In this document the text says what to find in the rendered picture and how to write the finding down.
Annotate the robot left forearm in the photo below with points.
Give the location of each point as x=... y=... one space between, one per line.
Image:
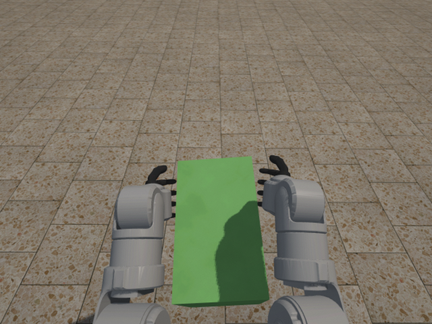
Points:
x=135 y=267

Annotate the carton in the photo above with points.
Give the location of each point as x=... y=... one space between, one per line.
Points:
x=218 y=255

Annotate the robot left upper arm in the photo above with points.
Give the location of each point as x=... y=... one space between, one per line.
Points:
x=133 y=313

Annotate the robot right forearm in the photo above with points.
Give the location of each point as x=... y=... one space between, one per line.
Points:
x=300 y=222

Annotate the robot right hand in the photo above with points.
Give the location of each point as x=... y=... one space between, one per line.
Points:
x=283 y=170

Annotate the robot left hand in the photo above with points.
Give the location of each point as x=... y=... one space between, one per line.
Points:
x=152 y=180

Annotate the robot right upper arm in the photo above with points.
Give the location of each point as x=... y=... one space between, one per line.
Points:
x=311 y=309

